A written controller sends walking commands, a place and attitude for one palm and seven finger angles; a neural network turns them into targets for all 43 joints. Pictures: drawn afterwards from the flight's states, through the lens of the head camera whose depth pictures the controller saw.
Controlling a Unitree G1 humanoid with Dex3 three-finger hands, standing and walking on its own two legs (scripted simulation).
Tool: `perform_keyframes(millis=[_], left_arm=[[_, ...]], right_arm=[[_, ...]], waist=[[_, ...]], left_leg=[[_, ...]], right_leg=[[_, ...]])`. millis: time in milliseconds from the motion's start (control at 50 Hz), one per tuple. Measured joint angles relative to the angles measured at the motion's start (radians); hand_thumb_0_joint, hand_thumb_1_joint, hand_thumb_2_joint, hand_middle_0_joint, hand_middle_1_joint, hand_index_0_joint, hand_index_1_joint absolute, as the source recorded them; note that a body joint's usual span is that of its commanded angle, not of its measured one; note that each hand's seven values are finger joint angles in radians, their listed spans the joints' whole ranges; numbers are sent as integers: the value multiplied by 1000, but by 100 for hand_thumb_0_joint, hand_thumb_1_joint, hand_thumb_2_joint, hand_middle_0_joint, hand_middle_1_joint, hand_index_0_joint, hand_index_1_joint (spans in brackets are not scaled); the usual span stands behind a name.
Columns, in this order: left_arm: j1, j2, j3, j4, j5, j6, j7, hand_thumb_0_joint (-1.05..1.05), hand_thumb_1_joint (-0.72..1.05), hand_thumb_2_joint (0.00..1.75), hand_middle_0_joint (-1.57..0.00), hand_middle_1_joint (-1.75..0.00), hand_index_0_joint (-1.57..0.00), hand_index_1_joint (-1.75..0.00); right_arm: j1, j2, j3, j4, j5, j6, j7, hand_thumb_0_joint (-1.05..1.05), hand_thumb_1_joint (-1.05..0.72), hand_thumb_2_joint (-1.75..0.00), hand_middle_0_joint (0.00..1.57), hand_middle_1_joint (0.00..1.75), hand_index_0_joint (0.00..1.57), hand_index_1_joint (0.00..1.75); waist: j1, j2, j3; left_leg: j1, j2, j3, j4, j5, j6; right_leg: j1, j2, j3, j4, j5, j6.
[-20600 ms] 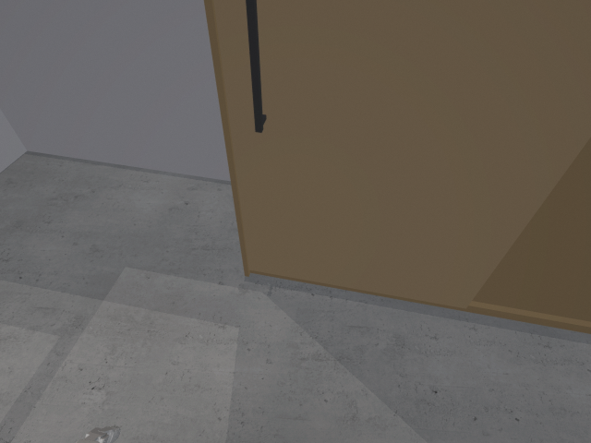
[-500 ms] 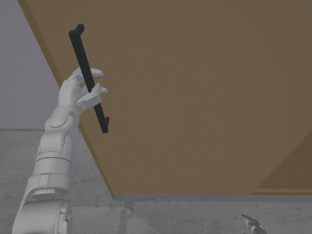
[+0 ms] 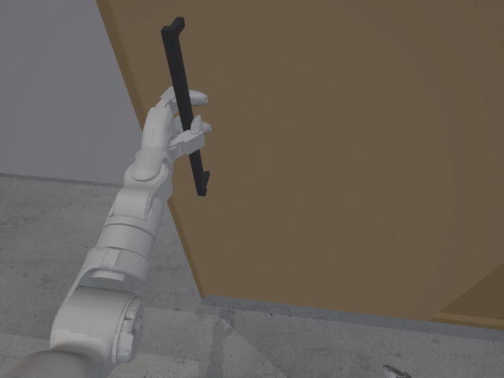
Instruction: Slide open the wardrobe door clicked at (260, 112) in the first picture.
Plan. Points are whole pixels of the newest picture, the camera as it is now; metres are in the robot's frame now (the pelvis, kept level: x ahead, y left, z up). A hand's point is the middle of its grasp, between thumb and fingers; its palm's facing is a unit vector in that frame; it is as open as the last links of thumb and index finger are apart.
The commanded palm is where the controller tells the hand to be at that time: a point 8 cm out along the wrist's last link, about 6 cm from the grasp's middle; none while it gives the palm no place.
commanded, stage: tug the door sideways, standing still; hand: left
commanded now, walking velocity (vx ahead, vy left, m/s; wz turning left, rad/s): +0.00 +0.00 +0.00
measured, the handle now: (192, 123) +0.49 +0.14 +0.15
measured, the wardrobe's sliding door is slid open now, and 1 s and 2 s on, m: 0.00 0.01 0.18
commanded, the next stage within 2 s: step sideways, sliding the door along in 0.30 s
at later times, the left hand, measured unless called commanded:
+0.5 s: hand (199, 137) +0.44 +0.12 +0.16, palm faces +0.02 -0.99 -0.12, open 5.6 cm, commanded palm +0.42 +0.15 +0.17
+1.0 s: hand (210, 135) +0.45 +0.10 +0.16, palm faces +0.24 -0.97 -0.04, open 5.9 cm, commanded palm +0.42 +0.07 +0.17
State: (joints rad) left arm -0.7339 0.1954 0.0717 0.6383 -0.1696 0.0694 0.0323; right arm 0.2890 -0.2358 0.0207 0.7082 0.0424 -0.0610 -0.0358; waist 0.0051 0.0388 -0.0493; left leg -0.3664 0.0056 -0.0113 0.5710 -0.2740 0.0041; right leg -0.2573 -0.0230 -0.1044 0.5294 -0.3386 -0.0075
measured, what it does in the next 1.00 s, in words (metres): lifts its right foot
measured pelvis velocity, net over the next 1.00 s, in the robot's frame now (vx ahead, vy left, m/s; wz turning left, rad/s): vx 0.01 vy -0.08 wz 0.05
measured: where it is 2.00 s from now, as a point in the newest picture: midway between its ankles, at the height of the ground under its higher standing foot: outside the picture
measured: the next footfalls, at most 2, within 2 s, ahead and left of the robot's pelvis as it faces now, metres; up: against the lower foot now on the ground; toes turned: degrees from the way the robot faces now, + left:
right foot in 1.28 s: +0.21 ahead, -0.33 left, +0.00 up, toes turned +0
left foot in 1.48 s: +0.12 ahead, -0.09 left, +0.00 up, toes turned +14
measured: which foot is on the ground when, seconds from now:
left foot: down 0.00-1.00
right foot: down 0.00-0.92, up 0.94-1.00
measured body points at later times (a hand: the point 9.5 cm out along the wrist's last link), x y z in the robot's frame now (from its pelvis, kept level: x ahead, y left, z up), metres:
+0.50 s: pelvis -0.01 +0.00 +0.00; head +0.02 -0.01 +0.45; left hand +0.43 +0.17 +0.17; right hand +0.12 -0.24 -0.12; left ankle +0.01 +0.12 -0.73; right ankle -0.04 -0.11 -0.73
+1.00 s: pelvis +0.01 -0.08 -0.01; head +0.11 -0.08 +0.43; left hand +0.43 +0.15 +0.16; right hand +0.19 -0.32 -0.14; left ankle +0.02 +0.06 -0.73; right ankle -0.01 -0.17 -0.68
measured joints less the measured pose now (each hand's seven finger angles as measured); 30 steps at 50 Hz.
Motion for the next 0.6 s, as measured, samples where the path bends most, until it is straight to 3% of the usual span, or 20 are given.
perform_keyframes(millis=[420, 500, 600], left_arm=[[-33, -2, -36, 51, -8, -35, 4, 0, 82, 84, -34, -140, -28, -140], [-12, 46, -19, 45, 45, -93, 4, -1, 78, 84, -37, -140, -30, -140], [-8, 87, 6, 22, 32, -116, 42, -1, 77, 85, -41, -140, -29, -140]], right_arm=[[-19, -5, 2, 11, -3, -42, 13, 1, -90, -90, 20, 30, 20, 30], [-59, -4, 10, -4, -4, -9, -21, 1, -90, -90, 20, 30, 20, 30], [-84, 15, 2, -31, -9, 15, -50, 1, -90, -90, 20, 30, 20, 30]], waist=[[9, -1, -3], [2, 5, 32], [-1, 3, 92]], left_leg=[[-18, -7, -9, 13, -1, 2], [-1, 8, 18, 17, -5, 2], [13, 27, 39, 45, -20, -8]], right_leg=[[-15, -6, -7, 16, -6, 2], [-16, 5, 21, 30, -5, 4], [-68, 32, 75, 186, -78, 7]])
